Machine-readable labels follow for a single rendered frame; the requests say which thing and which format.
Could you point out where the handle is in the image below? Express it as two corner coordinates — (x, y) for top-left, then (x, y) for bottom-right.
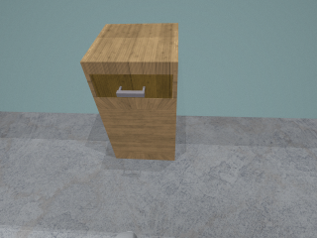
(116, 86), (146, 98)

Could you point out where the drawer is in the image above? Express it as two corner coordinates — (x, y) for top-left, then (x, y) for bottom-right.
(90, 73), (173, 98)

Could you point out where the cabinet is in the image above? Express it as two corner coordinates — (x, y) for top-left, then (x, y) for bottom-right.
(80, 23), (178, 161)

